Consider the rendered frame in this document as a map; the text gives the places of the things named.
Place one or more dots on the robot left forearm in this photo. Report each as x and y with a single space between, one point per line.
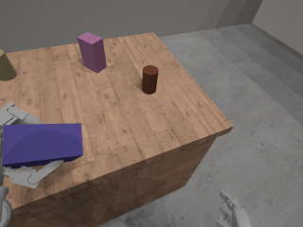
5 207

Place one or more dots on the table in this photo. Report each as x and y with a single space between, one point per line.
136 147

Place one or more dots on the left robot hand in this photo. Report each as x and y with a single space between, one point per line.
26 176

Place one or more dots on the right robot hand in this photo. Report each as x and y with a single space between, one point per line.
238 217

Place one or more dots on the sponge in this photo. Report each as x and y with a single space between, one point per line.
41 144

